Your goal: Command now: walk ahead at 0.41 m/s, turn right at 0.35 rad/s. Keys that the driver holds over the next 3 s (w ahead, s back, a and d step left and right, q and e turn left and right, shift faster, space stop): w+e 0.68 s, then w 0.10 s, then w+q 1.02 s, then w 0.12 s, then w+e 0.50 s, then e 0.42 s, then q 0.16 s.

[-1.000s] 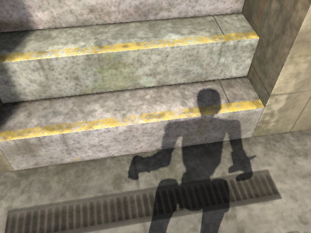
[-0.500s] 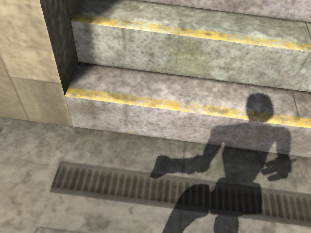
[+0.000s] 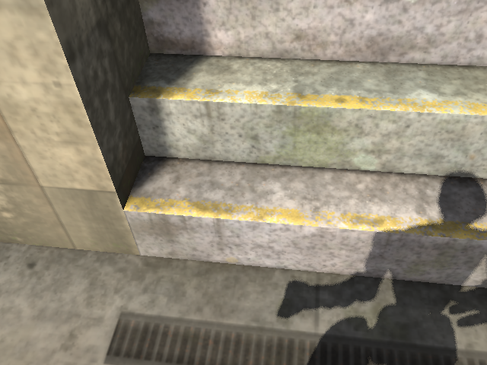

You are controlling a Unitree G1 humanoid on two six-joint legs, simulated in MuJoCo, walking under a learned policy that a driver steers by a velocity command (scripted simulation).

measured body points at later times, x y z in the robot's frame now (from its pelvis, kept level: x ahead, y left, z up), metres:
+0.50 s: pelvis +0.25 +0.01 +0.00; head +0.29 +0.00 +0.45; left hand +0.40 +0.27 -0.11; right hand +0.35 -0.29 -0.08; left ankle +0.33 +0.11 -0.73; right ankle +0.11 -0.09 -0.64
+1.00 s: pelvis +0.45 -0.12 +0.01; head +0.48 -0.15 +0.46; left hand +0.69 +0.05 -0.09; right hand +0.40 -0.38 -0.13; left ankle +0.46 +0.04 -0.65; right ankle +0.45 -0.20 -0.73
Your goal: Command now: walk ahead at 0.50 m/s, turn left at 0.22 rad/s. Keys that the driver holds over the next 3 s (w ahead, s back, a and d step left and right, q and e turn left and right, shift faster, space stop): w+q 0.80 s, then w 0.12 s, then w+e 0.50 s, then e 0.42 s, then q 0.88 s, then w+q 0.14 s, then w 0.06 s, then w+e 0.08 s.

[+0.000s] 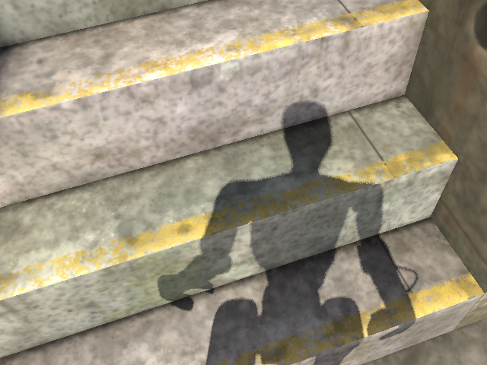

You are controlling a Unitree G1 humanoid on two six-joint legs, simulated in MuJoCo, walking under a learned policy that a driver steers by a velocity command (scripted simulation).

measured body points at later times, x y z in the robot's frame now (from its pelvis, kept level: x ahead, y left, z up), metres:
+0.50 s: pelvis +0.11 +0.04 +0.00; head +0.13 +0.07 +0.44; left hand +0.20 +0.29 -0.13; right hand +0.26 -0.20 -0.12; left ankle +0.08 +0.09 -0.74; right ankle +0.12 -0.09 -0.59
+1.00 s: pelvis +0.15 +0.06 +0.00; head +0.20 +0.06 +0.45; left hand +0.09 +0.34 -0.10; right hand +0.44 -0.03 -0.09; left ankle +0.06 +0.18 -0.58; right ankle +0.19 -0.04 -0.74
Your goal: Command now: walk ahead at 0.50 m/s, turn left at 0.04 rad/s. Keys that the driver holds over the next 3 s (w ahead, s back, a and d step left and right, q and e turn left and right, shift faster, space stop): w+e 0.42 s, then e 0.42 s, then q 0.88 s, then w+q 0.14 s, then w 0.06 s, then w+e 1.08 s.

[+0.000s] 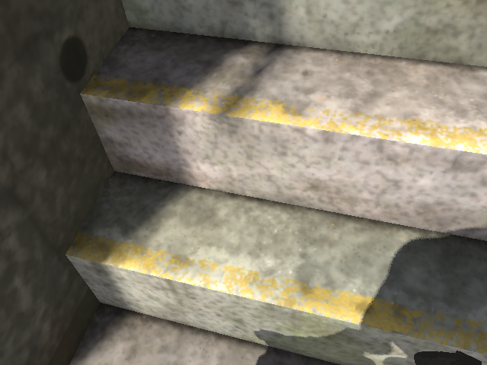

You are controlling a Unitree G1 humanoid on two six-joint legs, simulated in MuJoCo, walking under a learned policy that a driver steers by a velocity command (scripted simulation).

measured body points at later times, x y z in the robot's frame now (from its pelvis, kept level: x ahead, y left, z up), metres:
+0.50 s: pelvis +0.07 +0.02 +0.01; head +0.13 +0.03 +0.45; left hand +0.37 +0.13 -0.06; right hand -0.02 -0.24 -0.11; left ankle +0.04 +0.14 -0.74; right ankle +0.05 -0.12 -0.37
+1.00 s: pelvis +0.16 -0.09 +0.18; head +0.18 -0.10 +0.63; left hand +0.41 +0.04 +0.08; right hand +0.28 -0.37 +0.12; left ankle +0.24 +0.01 -0.28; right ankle +0.13 -0.17 -0.51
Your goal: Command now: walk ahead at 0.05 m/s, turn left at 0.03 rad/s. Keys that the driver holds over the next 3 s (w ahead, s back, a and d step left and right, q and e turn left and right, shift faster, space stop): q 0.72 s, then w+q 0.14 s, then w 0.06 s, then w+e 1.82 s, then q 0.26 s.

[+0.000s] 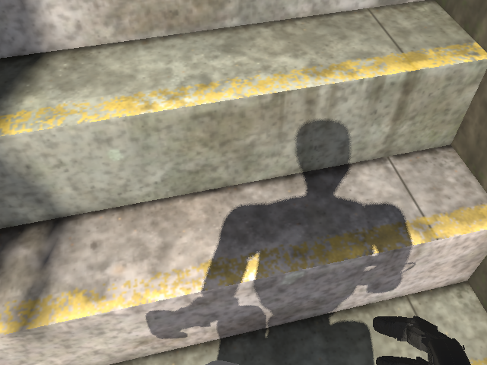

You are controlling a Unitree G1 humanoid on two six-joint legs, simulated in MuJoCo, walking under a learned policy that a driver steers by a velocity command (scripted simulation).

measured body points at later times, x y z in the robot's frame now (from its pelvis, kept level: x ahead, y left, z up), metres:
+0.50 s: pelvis +0.02 +0.01 +0.02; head +0.03 +0.02 +0.47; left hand +0.19 +0.25 -0.06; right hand +0.18 -0.20 -0.09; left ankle +0.04 +0.12 -0.70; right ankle +0.09 -0.10 -0.67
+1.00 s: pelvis +0.03 +0.03 +0.02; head +0.07 +0.03 +0.47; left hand -0.06 +0.28 -0.09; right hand +0.30 -0.06 -0.09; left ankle -0.04 +0.17 -0.57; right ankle +0.10 -0.08 -0.70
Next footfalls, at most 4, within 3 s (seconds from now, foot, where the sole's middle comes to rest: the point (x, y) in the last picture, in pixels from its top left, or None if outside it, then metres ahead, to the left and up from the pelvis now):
0.20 left None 0.08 0.12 -0.74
0.54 right None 0.13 -0.07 -0.74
1.12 left None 0.05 0.22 -0.74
1.62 right None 0.32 0.13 -0.50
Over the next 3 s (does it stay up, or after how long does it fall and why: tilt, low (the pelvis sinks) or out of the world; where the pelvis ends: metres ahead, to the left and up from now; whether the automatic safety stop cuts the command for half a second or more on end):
stays up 0.55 0.15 0.48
